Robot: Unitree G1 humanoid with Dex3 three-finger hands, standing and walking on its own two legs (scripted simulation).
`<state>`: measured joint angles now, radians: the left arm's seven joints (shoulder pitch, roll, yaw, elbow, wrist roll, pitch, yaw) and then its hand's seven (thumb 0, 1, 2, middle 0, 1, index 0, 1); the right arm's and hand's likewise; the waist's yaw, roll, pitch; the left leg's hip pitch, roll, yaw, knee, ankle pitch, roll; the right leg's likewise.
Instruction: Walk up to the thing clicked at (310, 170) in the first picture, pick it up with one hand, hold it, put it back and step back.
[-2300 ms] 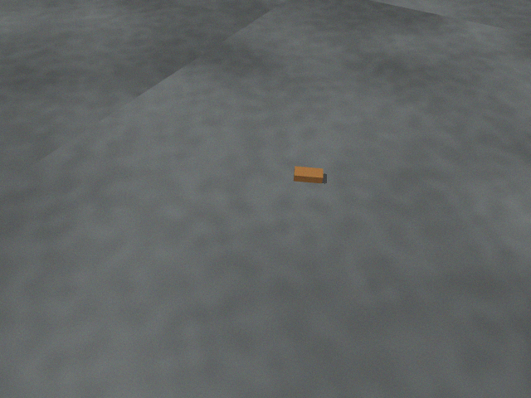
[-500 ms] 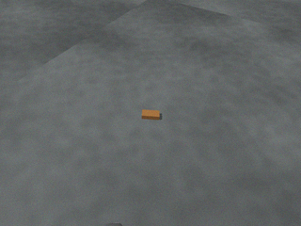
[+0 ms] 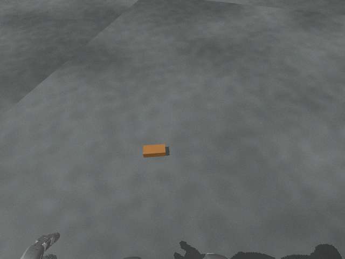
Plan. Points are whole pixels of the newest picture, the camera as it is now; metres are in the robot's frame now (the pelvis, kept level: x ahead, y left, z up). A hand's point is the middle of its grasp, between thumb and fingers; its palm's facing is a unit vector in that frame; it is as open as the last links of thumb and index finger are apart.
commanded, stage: walk up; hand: left
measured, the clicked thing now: (154, 150) +0.87 +0.15 -0.73
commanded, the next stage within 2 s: none
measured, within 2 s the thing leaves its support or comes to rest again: neither
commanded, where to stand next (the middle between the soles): +0.50 -0.06 m, yaw +3 degrees
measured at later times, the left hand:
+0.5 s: hand (84, 223) +0.24 +0.25 -0.14, palm faces -0.05 -0.95 -0.32, open 7.4 cm
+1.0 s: hand (113, 178) +0.36 +0.19 -0.11, palm faces +0.05 -0.91 -0.41, open 7.4 cm
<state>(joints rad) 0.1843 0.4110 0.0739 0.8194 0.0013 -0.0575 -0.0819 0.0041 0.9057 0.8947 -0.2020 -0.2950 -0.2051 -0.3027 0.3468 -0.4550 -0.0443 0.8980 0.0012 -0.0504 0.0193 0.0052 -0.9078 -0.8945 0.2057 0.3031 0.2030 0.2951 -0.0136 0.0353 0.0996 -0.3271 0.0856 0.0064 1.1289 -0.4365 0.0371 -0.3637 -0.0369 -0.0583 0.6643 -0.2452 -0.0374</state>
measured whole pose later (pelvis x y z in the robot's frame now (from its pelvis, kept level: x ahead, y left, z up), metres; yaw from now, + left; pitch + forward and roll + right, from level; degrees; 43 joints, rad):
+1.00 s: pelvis +0.35 -0.10 +0.01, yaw +3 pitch -3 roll +0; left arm 0.36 0.41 0.05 0.84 0.01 -0.08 -0.04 0.00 0.90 0.89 -0.21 -0.30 -0.21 -0.30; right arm 0.28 -0.43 -0.05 0.87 -0.02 -0.03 0.06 0.00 -0.91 -0.89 0.20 0.30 0.20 0.29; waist 0.05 0.04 0.09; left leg -0.50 0.07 0.02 0.78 -0.26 0.02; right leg -0.20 -0.04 -0.12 0.54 -0.30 -0.03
